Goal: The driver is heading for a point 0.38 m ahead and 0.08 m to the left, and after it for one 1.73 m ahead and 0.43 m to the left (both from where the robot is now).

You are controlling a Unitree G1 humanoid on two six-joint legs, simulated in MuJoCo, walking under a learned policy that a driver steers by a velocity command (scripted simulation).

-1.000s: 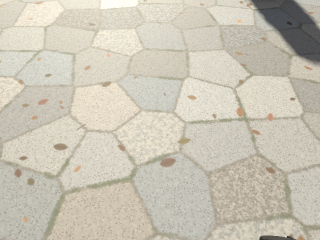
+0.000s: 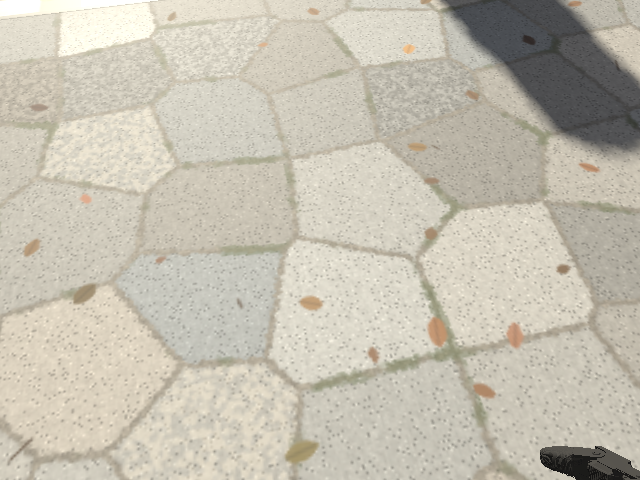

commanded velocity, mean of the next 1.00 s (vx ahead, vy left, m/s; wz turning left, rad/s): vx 0.26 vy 0.00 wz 0.49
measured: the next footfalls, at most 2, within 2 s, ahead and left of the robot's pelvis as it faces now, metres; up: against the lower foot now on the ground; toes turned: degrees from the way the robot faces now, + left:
right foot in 0.42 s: +0.42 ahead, -0.09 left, +0.00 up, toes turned +21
left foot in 0.88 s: +0.29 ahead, +0.14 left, +0.00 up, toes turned +31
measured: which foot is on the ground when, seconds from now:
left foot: down 0.00-0.44, up 0.46-0.86, down 0.88-1.00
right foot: up 0.00-0.40, down 0.42-0.88, up 0.90-1.00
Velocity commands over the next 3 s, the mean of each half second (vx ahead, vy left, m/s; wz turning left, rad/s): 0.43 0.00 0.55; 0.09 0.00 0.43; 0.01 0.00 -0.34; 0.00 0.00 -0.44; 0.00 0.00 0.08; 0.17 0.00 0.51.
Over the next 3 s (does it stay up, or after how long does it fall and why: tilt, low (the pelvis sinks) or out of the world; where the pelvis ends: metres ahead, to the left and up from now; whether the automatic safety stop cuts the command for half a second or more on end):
stays up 0.29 0.03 0.03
